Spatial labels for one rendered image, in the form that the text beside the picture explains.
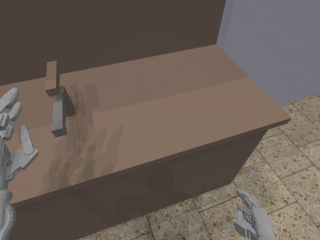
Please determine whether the robot right hand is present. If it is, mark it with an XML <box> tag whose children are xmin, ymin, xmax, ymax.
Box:
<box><xmin>234</xmin><ymin>188</ymin><xmax>276</xmax><ymax>240</ymax></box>

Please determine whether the robot left hand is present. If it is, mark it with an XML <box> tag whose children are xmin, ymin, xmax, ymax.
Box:
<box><xmin>0</xmin><ymin>87</ymin><xmax>39</xmax><ymax>190</ymax></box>

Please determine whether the counter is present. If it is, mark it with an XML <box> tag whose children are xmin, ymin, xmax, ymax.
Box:
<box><xmin>0</xmin><ymin>0</ymin><xmax>292</xmax><ymax>240</ymax></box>

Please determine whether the robot left forearm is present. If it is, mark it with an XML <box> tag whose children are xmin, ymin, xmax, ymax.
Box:
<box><xmin>0</xmin><ymin>189</ymin><xmax>17</xmax><ymax>240</ymax></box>

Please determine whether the tap lever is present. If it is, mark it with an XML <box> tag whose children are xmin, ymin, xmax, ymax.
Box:
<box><xmin>51</xmin><ymin>90</ymin><xmax>67</xmax><ymax>138</ymax></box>

